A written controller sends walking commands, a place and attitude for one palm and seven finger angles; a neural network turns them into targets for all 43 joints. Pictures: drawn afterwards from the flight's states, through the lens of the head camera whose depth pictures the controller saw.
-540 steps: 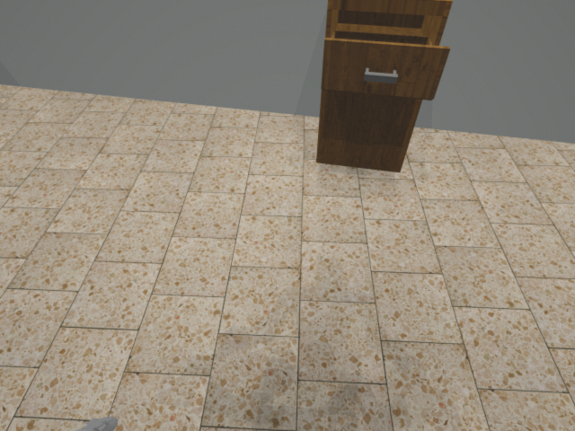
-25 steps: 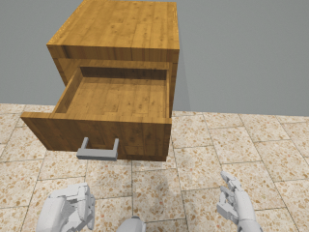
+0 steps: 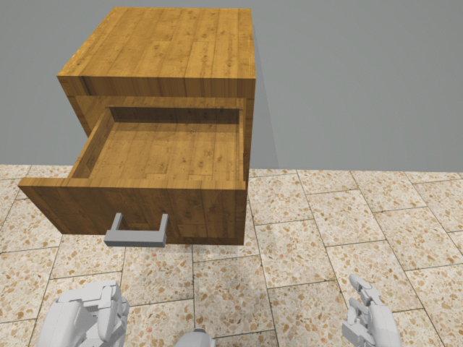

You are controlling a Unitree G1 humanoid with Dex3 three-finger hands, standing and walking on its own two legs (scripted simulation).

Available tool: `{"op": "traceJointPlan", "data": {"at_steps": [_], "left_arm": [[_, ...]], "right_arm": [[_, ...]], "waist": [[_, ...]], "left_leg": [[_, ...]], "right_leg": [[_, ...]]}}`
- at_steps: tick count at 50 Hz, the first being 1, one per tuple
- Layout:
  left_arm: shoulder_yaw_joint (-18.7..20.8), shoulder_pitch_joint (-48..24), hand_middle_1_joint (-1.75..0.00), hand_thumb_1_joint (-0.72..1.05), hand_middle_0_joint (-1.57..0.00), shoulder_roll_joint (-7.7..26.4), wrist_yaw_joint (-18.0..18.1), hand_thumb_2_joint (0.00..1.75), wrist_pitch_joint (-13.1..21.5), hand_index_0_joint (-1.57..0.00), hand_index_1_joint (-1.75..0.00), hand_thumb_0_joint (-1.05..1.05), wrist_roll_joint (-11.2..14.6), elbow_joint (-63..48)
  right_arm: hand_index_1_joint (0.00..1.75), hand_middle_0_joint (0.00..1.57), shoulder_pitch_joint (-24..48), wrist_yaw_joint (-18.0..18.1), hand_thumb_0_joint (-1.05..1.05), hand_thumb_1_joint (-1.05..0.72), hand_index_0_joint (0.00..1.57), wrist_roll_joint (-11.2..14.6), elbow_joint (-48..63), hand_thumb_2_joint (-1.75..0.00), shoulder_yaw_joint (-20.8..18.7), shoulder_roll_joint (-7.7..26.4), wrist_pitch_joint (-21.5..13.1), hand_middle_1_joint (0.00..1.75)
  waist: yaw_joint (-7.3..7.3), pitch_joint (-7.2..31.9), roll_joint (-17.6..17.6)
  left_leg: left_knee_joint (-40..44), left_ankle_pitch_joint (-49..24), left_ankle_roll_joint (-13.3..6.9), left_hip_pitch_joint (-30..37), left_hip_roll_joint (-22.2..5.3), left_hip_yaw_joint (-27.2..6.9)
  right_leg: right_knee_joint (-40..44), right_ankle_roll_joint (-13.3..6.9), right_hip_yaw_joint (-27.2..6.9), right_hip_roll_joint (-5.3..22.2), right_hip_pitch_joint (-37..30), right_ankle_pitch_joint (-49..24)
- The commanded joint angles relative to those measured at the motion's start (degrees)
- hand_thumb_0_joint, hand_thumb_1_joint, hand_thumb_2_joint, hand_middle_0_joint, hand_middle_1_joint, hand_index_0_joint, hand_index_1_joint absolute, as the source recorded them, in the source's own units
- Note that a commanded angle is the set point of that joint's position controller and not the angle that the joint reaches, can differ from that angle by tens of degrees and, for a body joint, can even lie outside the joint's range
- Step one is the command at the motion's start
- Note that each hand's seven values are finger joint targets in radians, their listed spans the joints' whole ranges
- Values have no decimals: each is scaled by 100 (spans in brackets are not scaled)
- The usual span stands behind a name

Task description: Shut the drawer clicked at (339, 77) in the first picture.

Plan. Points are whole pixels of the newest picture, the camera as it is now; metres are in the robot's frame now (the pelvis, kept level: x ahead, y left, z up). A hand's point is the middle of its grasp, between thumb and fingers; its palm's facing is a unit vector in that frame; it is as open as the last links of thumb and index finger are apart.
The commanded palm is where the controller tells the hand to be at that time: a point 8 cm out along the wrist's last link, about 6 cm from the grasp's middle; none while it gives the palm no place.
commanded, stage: raise the hand and make a fist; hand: left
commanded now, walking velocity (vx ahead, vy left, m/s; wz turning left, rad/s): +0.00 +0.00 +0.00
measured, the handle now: (138, 228) +0.34 +0.21 -0.01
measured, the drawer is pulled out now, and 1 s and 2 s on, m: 0.28 0.28 0.28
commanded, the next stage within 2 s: bring the fist close to the handle in 0.04 s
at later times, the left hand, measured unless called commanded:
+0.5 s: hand (134, 314) +0.17 +0.15 +0.06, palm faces +0.04 -1.00 -0.04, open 3.3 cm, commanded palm +0.13 +0.21 +0.05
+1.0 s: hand (148, 296) +0.20 +0.15 +0.01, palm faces +0.02 -1.00 -0.03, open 3.3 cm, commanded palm +0.18 +0.21 +0.00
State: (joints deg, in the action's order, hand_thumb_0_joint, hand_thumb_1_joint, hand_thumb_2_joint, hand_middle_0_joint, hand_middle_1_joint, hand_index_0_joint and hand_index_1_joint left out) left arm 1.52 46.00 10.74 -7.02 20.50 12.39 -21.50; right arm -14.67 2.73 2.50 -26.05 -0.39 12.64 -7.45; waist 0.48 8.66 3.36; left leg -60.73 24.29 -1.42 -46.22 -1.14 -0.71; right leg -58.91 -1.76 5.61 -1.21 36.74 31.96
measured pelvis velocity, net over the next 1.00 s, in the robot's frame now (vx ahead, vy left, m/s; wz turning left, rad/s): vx -0.01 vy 0.00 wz -0.02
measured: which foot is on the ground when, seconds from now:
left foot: down 0.00-1.00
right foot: down 0.00-1.00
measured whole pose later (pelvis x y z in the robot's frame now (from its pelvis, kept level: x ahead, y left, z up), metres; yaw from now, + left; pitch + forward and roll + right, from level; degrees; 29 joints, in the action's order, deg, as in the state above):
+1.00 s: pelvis -0.01 +0.00 -0.04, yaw -1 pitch +17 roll -3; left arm 2.7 27.7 10.0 -6.3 25.8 11.0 -4.8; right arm -11.6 2.4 0.5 -28.6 0.6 12.5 -6.2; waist -0.6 10.4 2.7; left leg -72.1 27.5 -1.1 -62.1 -1.9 -1.2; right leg -71.0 -2.4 6.1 -1.6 52.5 36.0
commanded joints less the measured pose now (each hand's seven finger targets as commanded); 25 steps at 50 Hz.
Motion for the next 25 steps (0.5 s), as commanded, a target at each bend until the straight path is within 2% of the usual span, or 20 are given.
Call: {"op": "traceJointPlan", "data": {"at_steps": [1,4,5,6,7,9,10,11,14,15,17,19,20,21,23,24,25], "left_arm": [[290,344,-160,90,-140,408,-53,90,356,-140,-160,0,81,-1119],[342,371,-160,90,-140,436,-123,90,349,-140,-160,0,140,-1128],[516,436,-160,90,-140,554,-108,90,335,-140,-160,0,118,-1055],[331,478,-160,90,-140,384,-143,90,328,-140,-160,0,137,-1072],[415,316,-160,90,-140,479,-166,90,336,-140,-160,0,162,-1093],[403,58,-160,90,-140,444,-212,90,383,-140,-160,0,170,-856],[427,-50,-160,90,-140,477,-212,90,407,-140,-160,0,128,-760],[258,-124,-160,90,-140,297,-245,90,445,-140,-160,0,143,-685],[288,-407,-160,90,-140,382,-302,90,568,-140,-160,0,145,-625],[453,-468,-160,90,-140,540,-286,90,571,-140,-160,0,118,-526],[559,-382,-160,90,-140,524,-302,90,609,-140,-160,0,143,-410],[440,-425,-160,90,-140,422,-321,90,641,-140,-160,0,164,-501],[558,-386,-160,90,-140,535,-285,90,604,-140,-160,0,121,-391],[437,-414,-160,90,-140,391,-282,90,599,-140,-160,0,139,-353],[555,-518,-160,90,-140,478,-263,90,596,-140,-160,0,145,-219],[461,-614,-160,90,-140,426,-267,90,614,-140,-160,0,126,-207],[590,-679,-160,90,-140,521,-217,90,631,-140,-160,0,99,-105]], "right_arm": [[30,20,661,18,0,-90,20,18,1007,-90,-254,544,-383,30],[30,20,693,16,0,-90,20,23,1001,-90,-252,519,-379,30],[30,20,713,29,0,-90,20,34,953,-90,-277,514,-358,30],[30,20,715,19,0,-90,20,32,993,-90,-247,497,-360,30],[30,20,700,23,0,-90,20,31,978,-90,-253,501,-357,30],[30,20,699,53,0,-90,20,7,915,-90,-237,529,-361,30],[30,20,715,61,0,-90,20,5,890,-90,-234,553,-360,30],[30,20,689,56,0,-90,20,-10,896,-90,-218,552,-384,30],[30,20,632,52,0,-90,20,-41,876,-90,-225,583,-434,30],[30,20,653,61,0,-90,20,-47,833,-90,-239,584,-422,30],[30,20,656,62,0,-90,20,-45,802,-90,-264,552,-408,30],[30,20,667,42,0,-90,20,-53,837,-90,-256,546,-409,30],[30,20,693,46,0,-90,20,-49,805,-90,-277,554,-378,30],[30,20,678,40,0,-90,20,-64,810,-90,-259,539,-367,30],[30,20,695,45,0,-90,20,-67,762,-90,-274,552,-323,30],[30,20,719,46,0,-90,20,-75,775,-90,-262,555,-319,30],[30,20,739,63,0,-90,20,-84,727,-90,-279,562,-294,30]], "waist": [[6,356,-215],[23,395,-259],[68,389,-257],[33,344,-203],[-10,346,-320],[-78,167,-377],[-66,83,-285],[-118,74,-299],[-130,409,-301],[-93,384,-279],[-27,598,-269],[-24,753,-129],[-4,790,-152],[-29,778,-168],[-38,726,-230],[-77,652,-204],[-62,665,-281]], "left_leg": [[956,-614,-119,1029,45,-190],[926,-695,-121,998,64,-169],[925,-772,-126,1019,57,-168],[922,-764,-129,1014,70,-151],[906,-710,-131,995,61,-167],[838,-550,-121,843,71,-185],[826,-522,-123,814,63,-198],[797,-495,-121,806,71,-199],[632,-520,-123,737,74,-200],[597,-560,-120,675,67,-203],[548,-690,-104,695,68,-167],[520,-864,-112,762,79,-152],[492,-925,-121,743,65,-148],[484,-960,-114,721,75,-151],[429,-916,-104,595,68,-154],[407,-843,-102,547,60,-154],[370,-816,-110,484,42,-164]], "right_leg": [[1165,65,-228,-48,268,-921],[1189,81,-279,-25,170,-1042],[1194,68,-275,-43,136,-1126],[1196,79,-276,-25,157,-1143],[1223,97,-287,-25,189,-1089],[1246,105,-339,-30,356,-854],[1233,83,-338,-51,430,-791],[1188,85,-307,-45,493,-776],[1083,93,-378,-26,537,-784],[1065,78,-404,-37,533,-827],[988,73,-423,-26,454,-982],[882,72,-380,-19,423,-1253],[866,77,-388,-31,421,-1342],[825,82,-368,-20,417,-1417],[805,93,-399,-17,475,-1393],[788,98,-396,-15,581,-1300],[774,95,-412,-27,616,-1229]]}}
